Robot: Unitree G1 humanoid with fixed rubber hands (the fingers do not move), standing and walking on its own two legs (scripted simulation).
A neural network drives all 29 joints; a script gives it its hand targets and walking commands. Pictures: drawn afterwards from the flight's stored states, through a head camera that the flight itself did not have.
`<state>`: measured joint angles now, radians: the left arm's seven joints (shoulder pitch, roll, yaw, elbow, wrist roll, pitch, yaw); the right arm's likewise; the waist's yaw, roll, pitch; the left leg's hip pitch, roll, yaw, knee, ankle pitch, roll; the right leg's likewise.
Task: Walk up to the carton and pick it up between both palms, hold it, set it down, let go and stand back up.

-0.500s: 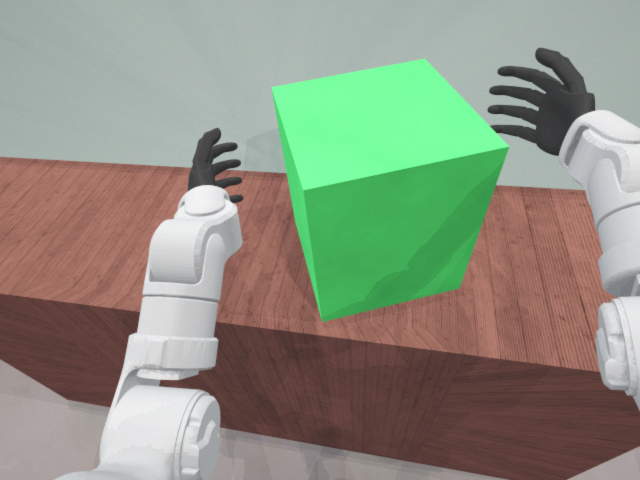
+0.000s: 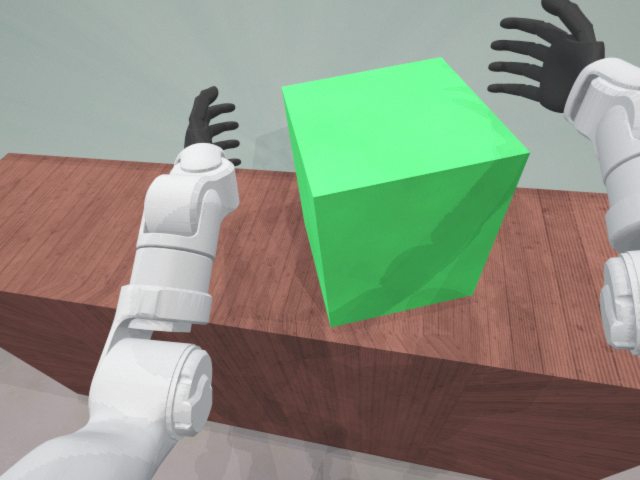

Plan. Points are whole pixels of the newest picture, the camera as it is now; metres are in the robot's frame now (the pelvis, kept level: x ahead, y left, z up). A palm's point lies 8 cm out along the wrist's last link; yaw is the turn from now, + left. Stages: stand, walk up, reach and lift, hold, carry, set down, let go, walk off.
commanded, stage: reach and lift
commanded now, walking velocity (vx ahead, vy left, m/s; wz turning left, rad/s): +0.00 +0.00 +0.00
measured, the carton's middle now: (383, 198) +0.51 +0.04 +0.07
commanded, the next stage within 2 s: none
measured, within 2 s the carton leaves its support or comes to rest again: neither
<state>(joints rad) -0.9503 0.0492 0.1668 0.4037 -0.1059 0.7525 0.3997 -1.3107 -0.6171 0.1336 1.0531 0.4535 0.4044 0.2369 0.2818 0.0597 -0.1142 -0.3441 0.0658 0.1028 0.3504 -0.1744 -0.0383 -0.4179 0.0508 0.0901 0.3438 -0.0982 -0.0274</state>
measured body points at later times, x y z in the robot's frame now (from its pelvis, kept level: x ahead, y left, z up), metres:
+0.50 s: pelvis +0.00 +0.00 +0.00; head +0.07 -0.03 +0.44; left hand +0.42 +0.24 +0.17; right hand +0.54 -0.14 +0.18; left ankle -0.01 +0.14 -0.74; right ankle +0.03 -0.10 -0.74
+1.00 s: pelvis +0.01 +0.00 +0.00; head +0.11 -0.03 +0.44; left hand +0.43 +0.23 +0.12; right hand +0.56 -0.12 +0.14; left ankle -0.01 +0.14 -0.74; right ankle +0.03 -0.10 -0.74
